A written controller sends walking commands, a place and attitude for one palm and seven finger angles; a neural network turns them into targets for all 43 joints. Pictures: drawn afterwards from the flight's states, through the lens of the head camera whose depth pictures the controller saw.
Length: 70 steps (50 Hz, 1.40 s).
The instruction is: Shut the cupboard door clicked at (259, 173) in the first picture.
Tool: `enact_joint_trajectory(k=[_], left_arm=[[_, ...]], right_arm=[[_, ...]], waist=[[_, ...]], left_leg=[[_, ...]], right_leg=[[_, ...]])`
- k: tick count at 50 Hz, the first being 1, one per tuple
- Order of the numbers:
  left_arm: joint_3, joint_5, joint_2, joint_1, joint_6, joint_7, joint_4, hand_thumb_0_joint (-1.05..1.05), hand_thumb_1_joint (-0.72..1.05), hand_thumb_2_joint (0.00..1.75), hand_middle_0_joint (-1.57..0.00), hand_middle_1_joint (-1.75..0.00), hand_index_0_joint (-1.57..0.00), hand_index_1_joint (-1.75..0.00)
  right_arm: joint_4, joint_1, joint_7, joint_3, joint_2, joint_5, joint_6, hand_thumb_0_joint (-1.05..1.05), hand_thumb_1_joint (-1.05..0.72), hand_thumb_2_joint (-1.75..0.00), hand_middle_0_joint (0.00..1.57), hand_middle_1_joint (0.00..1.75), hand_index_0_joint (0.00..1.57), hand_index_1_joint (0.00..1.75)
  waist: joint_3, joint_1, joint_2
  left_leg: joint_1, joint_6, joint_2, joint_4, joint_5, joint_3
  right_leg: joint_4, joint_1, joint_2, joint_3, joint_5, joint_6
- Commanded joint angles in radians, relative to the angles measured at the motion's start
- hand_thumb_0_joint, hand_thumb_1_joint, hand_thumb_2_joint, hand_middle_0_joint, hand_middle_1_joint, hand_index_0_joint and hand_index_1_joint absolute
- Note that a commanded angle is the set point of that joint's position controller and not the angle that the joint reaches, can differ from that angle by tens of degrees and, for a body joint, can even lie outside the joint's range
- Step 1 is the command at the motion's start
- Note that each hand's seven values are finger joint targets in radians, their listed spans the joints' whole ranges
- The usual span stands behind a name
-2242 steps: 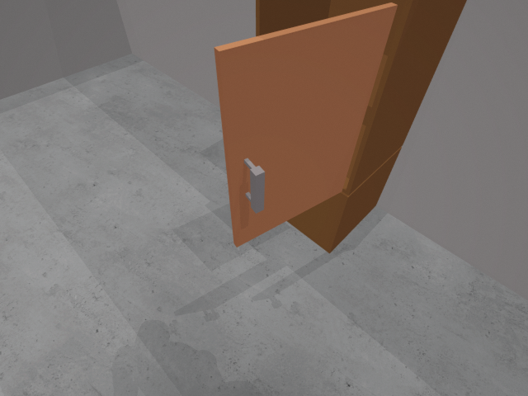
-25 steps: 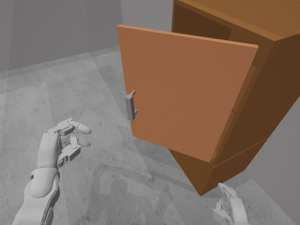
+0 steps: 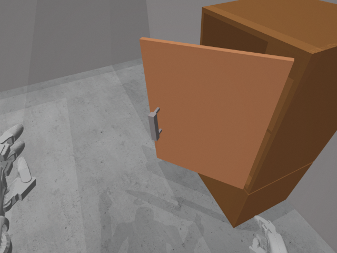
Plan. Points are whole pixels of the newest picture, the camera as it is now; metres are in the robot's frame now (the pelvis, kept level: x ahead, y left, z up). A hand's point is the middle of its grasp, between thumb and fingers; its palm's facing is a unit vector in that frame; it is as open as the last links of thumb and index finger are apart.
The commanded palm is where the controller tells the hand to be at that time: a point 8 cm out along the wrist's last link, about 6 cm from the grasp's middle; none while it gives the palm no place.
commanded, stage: draw the hand back to the body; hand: left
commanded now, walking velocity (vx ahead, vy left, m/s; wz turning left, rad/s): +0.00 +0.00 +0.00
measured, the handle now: (156, 123) +0.60 +0.14 -0.07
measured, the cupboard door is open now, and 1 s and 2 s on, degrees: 40 40 40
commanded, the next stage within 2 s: step back with the hand held close in 0.22 s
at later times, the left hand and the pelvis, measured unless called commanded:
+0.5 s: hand (44, 178) +0.20 +0.26 +0.16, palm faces +0.43 -0.79 -0.45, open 7.4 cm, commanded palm +0.13 +0.29 +0.18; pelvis -0.01 +0.00 +0.00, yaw -1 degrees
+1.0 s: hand (11, 214) +0.13 +0.28 +0.15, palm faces +0.41 -0.78 -0.47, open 7.4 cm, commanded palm +0.07 +0.32 +0.18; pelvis -0.07 +0.02 -0.01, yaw -1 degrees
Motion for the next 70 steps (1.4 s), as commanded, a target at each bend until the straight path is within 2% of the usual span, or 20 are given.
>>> enact_joint_trajectory(k=[1, 3, 7, 13, 17, 18, 19, 21, 31, 35, 43, 45, 48, 53, 56, 61, 64, 67, 68, 70], left_arm=[[0.069, 0.008, 0.186, -0.139, -0.066, 0.008, -0.206, 0.00, 0.90, 0.90, -0.20, -0.30, -0.20, -0.30], [0.109, 0.008, 0.237, -0.131, -0.073, 0.015, -0.241, 0.00, 0.90, 0.90, -0.20, -0.30, -0.20, -0.30], [0.110, 0.009, 0.231, -0.112, -0.087, 0.021, -0.277, 0.00, 0.90, 0.90, -0.20, -0.30, -0.20, -0.30], [0.104, 0.002, 0.198, -0.084, -0.085, 0.010, -0.178, 0.00, 0.90, 0.90, -0.20, -0.30, -0.20, -0.30], [0.092, -0.005, 0.177, -0.067, -0.085, 0.000, -0.153, 0.00, 0.90, 0.90, -0.20, -0.30, -0.20, -0.30], [0.232, 0.006, 0.332, -0.256, -0.141, 0.019, -0.175, 0.00, 0.90, 0.90, -0.20, -0.30, -0.20, -0.30], [0.150, 0.006, 0.233, -0.127, -0.157, 0.006, -0.137, 0.00, 0.90, 0.90, -0.20, -0.30, -0.20, -0.30], [0.105, 0.011, 0.199, -0.060, -0.162, 0.001, -0.140, 0.00, 0.90, 0.90, -0.20, -0.30, -0.20, -0.30], [0.198, 0.003, 0.283, 0.040, -0.189, 0.025, -0.294, 0.00, 0.90, 0.90, -0.20, -0.30, -0.20, -0.30], [0.190, 0.000, 0.263, 0.078, -0.184, 0.027, -0.270, 0.00, 0.90, 0.90, -0.20, -0.30, -0.20, -0.30], [0.208, 0.023, 0.270, 0.062, -0.217, 0.038, -0.252, 0.00, 0.90, 0.90, -0.20, -0.30, -0.20, -0.30], [0.180, 0.027, 0.241, 0.044, -0.229, 0.040, -0.269, 0.00, 0.90, 0.90, -0.20, -0.30, -0.20, -0.30], [0.215, 0.043, 0.279, 0.013, -0.250, 0.046, -0.295, 0.00, 0.90, 0.90, -0.20, -0.30, -0.20, -0.30], [0.204, 0.059, 0.263, -0.037, -0.280, 0.055, -0.316, 0.00, 0.90, 0.90, -0.20, -0.30, -0.20, -0.30], [0.185, 0.058, 0.233, -0.033, -0.290, 0.059, -0.301, 0.00, 0.90, 0.90, -0.20, -0.30, -0.20, -0.30], [0.196, 0.045, 0.255, -0.002, -0.309, 0.066, -0.298, 0.00, 0.90, 0.90, -0.20, -0.30, -0.20, -0.30], [0.188, 0.038, 0.261, -0.006, -0.308, 0.077, -0.288, 0.00, 0.90, 0.90, -0.20, -0.30, -0.20, -0.30], [0.200, 0.033, 0.273, -0.020, -0.318, 0.082, -0.305, 0.00, 0.90, 0.90, -0.20, -0.30, -0.20, -0.30], [0.218, 0.035, 0.285, -0.015, -0.321, 0.084, -0.306, 0.00, 0.90, 0.90, -0.20, -0.30, -0.20, -0.30], [0.235, 0.045, 0.256, 0.010, -0.326, 0.081, -0.304, 0.00, 0.90, 0.90, -0.20, -0.30, -0.20, -0.30]], right_arm=[[-0.166, -0.137, -0.018, -0.038, -0.095, -0.005, -0.067, 0.00, -0.90, -0.90, 0.20, 0.30, 0.20, 0.30], [-0.162, -0.146, -0.023, -0.036, -0.094, -0.008, -0.078, 0.00, -0.90, -0.90, 0.20, 0.30, 0.20, 0.30], [-0.159, -0.152, -0.026, -0.026, -0.074, -0.007, -0.100, 0.00, -0.90, -0.90, 0.20, 0.30, 0.20, 0.30], [-0.144, -0.148, -0.025, -0.033, -0.078, -0.002, -0.098, 0.00, -0.90, -0.90, 0.20, 0.30, 0.20, 0.30], [-0.151, -0.138, -0.019, -0.038, -0.081, -0.004, -0.089, 0.00, -0.90, -0.90, 0.20, 0.30, 0.20, 0.30], [-0.181, -0.129, -0.008, -0.028, -0.100, 0.010, -0.068, 0.00, -0.90, -0.90, 0.20, 0.30, 0.20, 0.30], [-0.162, -0.150, -0.010, -0.040, -0.094, 0.002, -0.063, 0.00, -0.90, -0.90, 0.20, 0.30, 0.20, 0.30], [-0.159, -0.143, -0.004, -0.051, -0.098, -0.003, -0.043, 0.00, -0.90, -0.90, 0.20, 0.30, 0.20, 0.30], [-0.215, -0.137, -0.024, -0.069, -0.108, -0.006, 0.027, 0.00, -0.90, -0.90, 0.20, 0.30, 0.20, 0.30], [-0.227, -0.129, -0.024, -0.072, -0.113, -0.003, 0.041, 0.00, -0.90, -0.90, 0.20, 0.30, 0.20, 0.30], [-0.226, -0.130, -0.023, -0.076, -0.132, -0.002, 0.020, 0.00, -0.90, -0.90, 0.20, 0.30, 0.20, 0.30], [-0.233, -0.121, -0.022, -0.071, -0.124, 0.001, 0.012, 0.00, -0.90, -0.90, 0.20, 0.30, 0.20, 0.30], [-0.225, -0.114, -0.023, -0.075, -0.134, -0.006, -0.007, 0.00, -0.90, -0.90, 0.20, 0.30, 0.20, 0.30], [-0.207, -0.090, -0.024, -0.076, -0.137, -0.019, -0.047, 0.00, -0.90, -0.90, 0.20, 0.30, 0.20, 0.30], [-0.198, -0.079, -0.022, -0.074, -0.128, -0.018, -0.066, 0.00, -0.90, -0.90, 0.20, 0.30, 0.20, 0.30], [-0.174, -0.064, -0.002, -0.078, -0.108, -0.021, -0.070, 0.00, -0.90, -0.90, 0.20, 0.30, 0.20, 0.30], [-0.150, -0.058, 0.006, -0.076, -0.095, -0.022, -0.061, 0.00, -0.90, -0.90, 0.20, 0.30, 0.20, 0.30], [-0.155, -0.066, -0.002, -0.078, -0.107, -0.015, -0.066, 0.00, -0.90, -0.90, 0.20, 0.30, 0.20, 0.30], [-0.158, -0.072, -0.008, -0.081, -0.117, -0.016, -0.072, 0.00, -0.90, -0.90, 0.20, 0.30, 0.20, 0.30], [-0.171, -0.100, -0.015, -0.082, -0.129, -0.013, -0.084, 0.00, -0.90, -0.90, 0.20, 0.30, 0.20, 0.30]], waist=[[-0.075, -0.011, -0.048], [-0.113, 0.002, -0.022], [-0.081, 0.004, 0.034], [0.018, -0.003, -0.024], [-0.015, -0.006, -0.061], [0.078, -0.050, 0.008], [-0.007, -0.044, -0.088], [-0.033, -0.054, -0.132], [-0.217, -0.050, 0.003], [-0.188, -0.054, -0.011], [-0.102, -0.059, 0.012], [-0.085, -0.064, 0.007], [-0.069, -0.066, 0.014], [-0.048, -0.070, 0.058], [-0.055, -0.068, 0.057], [-0.046, -0.079, -0.093], [-0.066, -0.087, -0.175], [-0.078, -0.093, -0.105], [-0.073, -0.090, -0.033], [-0.112, -0.071, 0.180]], left_leg=[[0.035, 0.023, 0.019, -0.094, 0.164, 0.029], [0.047, 0.025, 0.015, -0.086, 0.176, 0.035], [0.032, 0.019, 0.009, -0.079, 0.183, 0.043], [0.013, 0.015, 0.020, -0.094, 0.149, 0.046], [0.025, 0.021, 0.021, -0.094, 0.159, 0.050], [-0.041, 0.027, 0.025, -0.072, 0.073, 0.028], [-0.038, 0.035, 0.024, -0.016, 0.082, 0.019], [-0.014, 0.033, 0.020, 0.025, 0.112, 0.026], [-0.003, 0.026, 0.083, -0.033, 0.546, 0.002], [-0.091, 0.023, 0.095, -0.057, 0.449, -0.011], [-0.398, 0.065, 0.113, -0.158, -0.112, -0.057], [-0.453, 0.070, 0.106, -0.156, -0.222, -0.058], [-0.506, 0.082, 0.108, -0.151, -0.339, -0.078], [-0.535, 0.085, 0.120, -0.149, -0.428, -0.102], [-0.549, 0.084, 0.117, -0.122, -0.423, -0.097], [-0.387, 0.032, 0.039, 0.092, -0.291, -0.014], [-0.232, 0.008, 0.020, 0.165, -0.182, 0.008], [-0.260, 0.036, 0.060, 0.032, -0.242, -0.050], [-0.341, 0.056, 0.104, -0.068, -0.306, -0.107], [-0.610, 0.133, 0.280, -0.299, -0.537, -0.279]], right_leg=[[-0.070, -0.033, 0.022, -0.046, 0.148, -0.033], [-0.073, -0.006, 0.020, -0.038, 0.169, -0.034], [-0.076, -0.013, 0.020, -0.037, 0.184, -0.038], [-0.110, -0.060, 0.028, -0.034, 0.130, -0.035], [-0.096, -0.050, 0.026, -0.034, 0.147, -0.028], [-0.163, -0.110, -0.023, 0.049, 0.152, -0.032], [-0.168, -0.121, -0.053, 0.069, 0.153, -0.044], [-0.174, -0.147, -0.079, 0.096, 0.203, -0.055], [0.051, -0.012, -0.007, -0.007, 0.507, -0.018], [0.065, -0.002, -0.005, 0.003, 0.459, -0.017], [0.091, 0.068, 0.017, 0.028, 0.234, -0.008], [0.091, 0.066, 0.014, 0.037, 0.181, -0.009], [0.082, 0.050, 0.021, 0.056, 0.068, -0.012], [0.098, -0.002, 0.037, 0.058, -0.069, -0.016], [0.120, -0.007, 0.038, 0.073, -0.044, -0.023], [-0.063, -0.255, -0.073, 0.230, -0.171, -0.082], [-0.129, -0.391, -0.122, 0.226, -0.198, -0.098], [-0.047, -0.367, -0.044, 0.137, -0.190, -0.053], [0.035, -0.293, 0.002, 0.099, -0.165, -0.036], [0.411, -0.021, 0.118, 0.001, -0.041, 0.004]])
